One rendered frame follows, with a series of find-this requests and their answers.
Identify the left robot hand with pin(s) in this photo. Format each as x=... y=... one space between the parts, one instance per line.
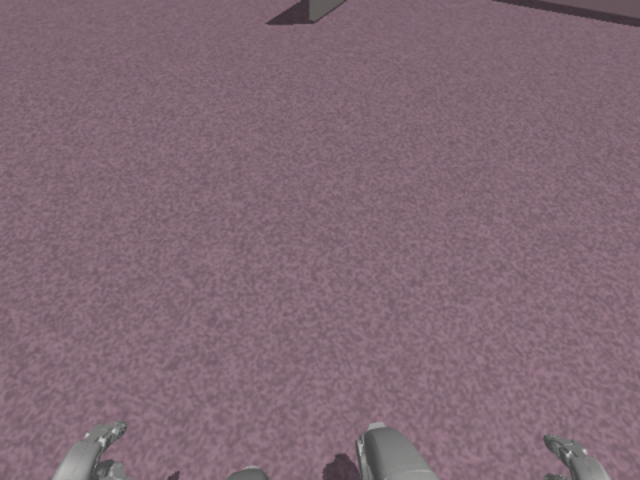
x=81 y=462

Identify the right robot hand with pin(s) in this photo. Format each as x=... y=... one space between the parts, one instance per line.
x=574 y=456

